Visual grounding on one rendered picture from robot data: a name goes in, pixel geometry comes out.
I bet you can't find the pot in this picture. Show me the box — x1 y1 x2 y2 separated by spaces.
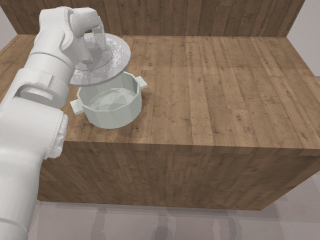
70 71 148 129

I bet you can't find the robot left upper arm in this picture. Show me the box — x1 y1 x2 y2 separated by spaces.
0 96 69 240

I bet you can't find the left robot hand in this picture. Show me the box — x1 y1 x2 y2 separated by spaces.
73 7 107 65

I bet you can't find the knob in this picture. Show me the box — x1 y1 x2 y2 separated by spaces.
85 37 103 58

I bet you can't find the table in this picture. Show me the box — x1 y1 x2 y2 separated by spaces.
0 0 320 211

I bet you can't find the left robot forearm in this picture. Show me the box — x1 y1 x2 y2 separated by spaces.
0 6 86 122

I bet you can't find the lid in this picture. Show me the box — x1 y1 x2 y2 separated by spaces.
69 33 131 87

